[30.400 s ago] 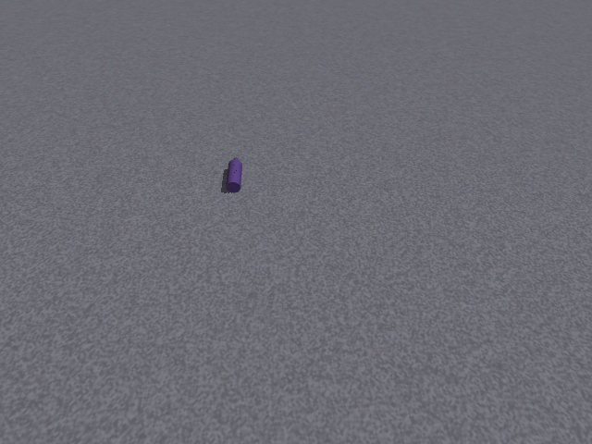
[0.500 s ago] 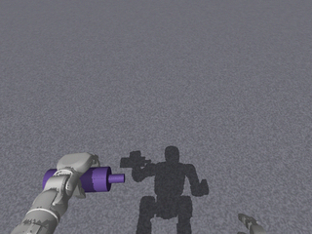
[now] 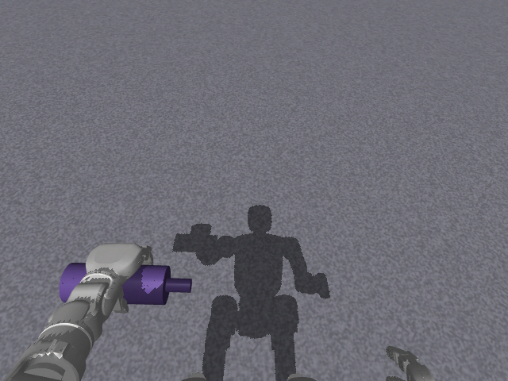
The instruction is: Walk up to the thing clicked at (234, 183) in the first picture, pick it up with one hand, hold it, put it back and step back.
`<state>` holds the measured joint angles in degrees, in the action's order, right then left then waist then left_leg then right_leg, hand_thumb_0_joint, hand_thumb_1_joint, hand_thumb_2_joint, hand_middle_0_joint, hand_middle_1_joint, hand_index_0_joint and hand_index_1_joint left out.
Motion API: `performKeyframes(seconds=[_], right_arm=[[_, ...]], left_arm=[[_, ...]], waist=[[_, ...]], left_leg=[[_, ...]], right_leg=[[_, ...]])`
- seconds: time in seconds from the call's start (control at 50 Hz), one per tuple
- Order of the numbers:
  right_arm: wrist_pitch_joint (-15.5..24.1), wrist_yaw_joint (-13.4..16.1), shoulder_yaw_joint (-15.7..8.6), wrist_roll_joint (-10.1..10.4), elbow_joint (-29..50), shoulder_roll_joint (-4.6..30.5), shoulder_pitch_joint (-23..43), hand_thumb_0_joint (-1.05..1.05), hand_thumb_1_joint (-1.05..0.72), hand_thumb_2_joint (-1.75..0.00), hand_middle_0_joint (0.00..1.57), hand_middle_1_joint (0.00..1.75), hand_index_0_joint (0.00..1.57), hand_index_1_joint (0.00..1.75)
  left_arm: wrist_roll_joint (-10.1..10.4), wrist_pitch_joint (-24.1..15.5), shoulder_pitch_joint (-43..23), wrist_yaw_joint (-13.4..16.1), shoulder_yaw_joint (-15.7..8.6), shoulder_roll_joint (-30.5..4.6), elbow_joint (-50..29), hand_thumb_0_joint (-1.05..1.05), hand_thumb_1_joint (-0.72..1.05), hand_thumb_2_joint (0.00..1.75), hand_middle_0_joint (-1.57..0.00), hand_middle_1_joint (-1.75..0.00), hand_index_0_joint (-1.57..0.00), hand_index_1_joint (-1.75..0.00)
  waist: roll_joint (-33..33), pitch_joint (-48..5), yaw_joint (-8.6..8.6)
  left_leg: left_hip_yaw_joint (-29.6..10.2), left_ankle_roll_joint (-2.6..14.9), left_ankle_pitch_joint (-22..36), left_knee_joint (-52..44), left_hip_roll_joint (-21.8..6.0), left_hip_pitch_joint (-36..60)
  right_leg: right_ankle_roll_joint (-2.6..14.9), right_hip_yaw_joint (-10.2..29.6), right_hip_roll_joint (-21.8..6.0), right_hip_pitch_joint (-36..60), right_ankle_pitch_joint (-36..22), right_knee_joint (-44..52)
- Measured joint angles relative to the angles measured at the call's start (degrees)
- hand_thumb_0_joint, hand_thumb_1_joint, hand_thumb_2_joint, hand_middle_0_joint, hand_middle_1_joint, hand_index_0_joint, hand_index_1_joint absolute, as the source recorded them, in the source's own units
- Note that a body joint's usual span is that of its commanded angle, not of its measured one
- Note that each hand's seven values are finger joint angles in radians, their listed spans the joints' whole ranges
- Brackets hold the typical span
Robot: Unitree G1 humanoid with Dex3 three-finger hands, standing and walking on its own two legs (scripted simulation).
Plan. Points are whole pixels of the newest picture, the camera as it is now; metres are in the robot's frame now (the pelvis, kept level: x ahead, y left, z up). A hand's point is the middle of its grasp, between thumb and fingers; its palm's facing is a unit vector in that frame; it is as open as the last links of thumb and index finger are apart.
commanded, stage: crouch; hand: left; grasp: from above
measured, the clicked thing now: (131, 283) +0.32 +0.22 -0.12
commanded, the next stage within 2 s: lower in 1.54 s
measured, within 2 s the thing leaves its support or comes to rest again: neither
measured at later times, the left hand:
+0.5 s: hand (147, 291) +0.38 +0.26 -0.34, palm faces -0.45 +0.01 -0.89, open 10.0 cm
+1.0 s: hand (155, 301) +0.40 +0.27 -0.49, palm faces -0.45 -0.03 -0.89, open 10.0 cm
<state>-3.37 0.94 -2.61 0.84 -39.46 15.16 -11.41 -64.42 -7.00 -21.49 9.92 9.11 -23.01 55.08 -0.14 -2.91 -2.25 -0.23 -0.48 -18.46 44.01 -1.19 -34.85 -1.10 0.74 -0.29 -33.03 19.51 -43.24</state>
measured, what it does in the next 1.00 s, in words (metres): lowers itself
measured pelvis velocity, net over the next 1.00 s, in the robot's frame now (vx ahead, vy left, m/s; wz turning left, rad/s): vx -0.05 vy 0.01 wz -0.09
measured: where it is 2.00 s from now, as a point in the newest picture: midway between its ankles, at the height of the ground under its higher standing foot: outside the picture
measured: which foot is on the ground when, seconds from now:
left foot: down 0.00-1.00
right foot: down 0.00-1.00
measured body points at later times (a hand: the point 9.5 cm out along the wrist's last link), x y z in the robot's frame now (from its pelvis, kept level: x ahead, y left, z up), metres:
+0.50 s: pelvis -0.05 +0.01 -0.20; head +0.14 +0.03 +0.21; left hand +0.40 +0.25 -0.29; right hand -0.02 -0.26 -0.33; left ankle +0.03 +0.12 -0.71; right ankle +0.02 -0.13 -0.71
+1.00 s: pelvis -0.05 +0.01 -0.32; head +0.19 +0.05 +0.06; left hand +0.42 +0.27 -0.44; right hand +0.01 -0.28 -0.43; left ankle +0.03 +0.12 -0.71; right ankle +0.02 -0.13 -0.71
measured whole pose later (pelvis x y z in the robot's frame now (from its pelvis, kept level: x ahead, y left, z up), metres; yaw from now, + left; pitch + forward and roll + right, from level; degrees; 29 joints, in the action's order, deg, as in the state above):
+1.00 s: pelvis -0.05 +0.01 -0.32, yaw -5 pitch +38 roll -8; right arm 3.6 -6.0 -0.6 -7.0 -41.9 15.1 -8.4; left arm -73.1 -12.0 -47.4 22.7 -6.8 -37.7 75.2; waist 0.1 -7.6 -10.3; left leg -6.4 -0.3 -39.1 121.2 -1.0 -120.5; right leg -2.2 -3.1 1.4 -115.4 40.6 -117.7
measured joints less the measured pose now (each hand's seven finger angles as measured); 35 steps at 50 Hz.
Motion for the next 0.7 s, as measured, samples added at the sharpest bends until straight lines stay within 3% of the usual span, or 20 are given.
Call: performKeyframes(seconds=[0.14, 0.28, 0.52, 0.7], right_arm=[[1.0, -1.0, -1.3, -1.3, -0.4, 1.5, -2.1, 0.0, -0.89, -0.89, 0.21, 0.29, 0.2, 0.3], [2.6, -0.2, -1.4, -2.5, -2.3, 0.8, -3.6, 0.0, -0.89, -0.89, 0.2, 0.29, 0.2, 0.3], [4.7, -1.1, 0.5, -4.2, -3.6, -1.7, -3.0, 0.01, -0.89, -0.89, 0.21, 0.29, 0.21, 0.3], [6.1, -3.8, 1.4, -5.8, -3.4, -1.5, 0.0, 0.0, -0.89, -0.89, 0.21, 0.29, 0.21, 0.3]], left_arm=[[-4.1, -0.9, -6.5, 7.3, -2.3, -1.3, 7.2, -0.01, -0.01, 0.51, -0.66, -0.6, -0.69, -0.58], [-4.2, 0.5, -13.0, 10.5, -5.5, -3.1, 12.0, -0.01, 0.0, 0.51, -0.65, -0.61, -0.68, -0.59], [-3.5, 0.2, -19.2, 9.1, -11.0, -7.5, 15.6, -0.01, 0.0, 0.52, -0.64, -0.6, -0.68, -0.58], [-5.8, -4.3, -20.9, 9.2, -13.5, -10.5, 16.0, -0.01, 0.0, 0.51, -0.67, -0.56, -0.71, -0.54]], waist=[[0.3, -4.1, -2.17], [1.5, -6.7, -4.53], [3.1, -8.3, -6.92], [2.1, -7.5, -6.89]], left_leg=[[-0.9, 0.24, -6.9, 20.1, -0.3, -22.2], [-1.4, 0.64, -11.4, 36.1, -0.3, -41.3], [-2.3, 1.19, -16.0, 55.6, -0.1, -64.9], [-4.1, 0.81, -18.4, 66.7, 0.5, -77.0]], right_leg=[[-0.51, -0.5, 0.4, -21.6, 6.8, -19.4], [-0.72, -0.5, 0.7, -40.4, 11.3, -35.0], [-1.18, -0.9, 1.0, -63.2, 16.2, -54.1], [-1.26, -2.3, 0.8, -74.3, 19.1, -64.7]])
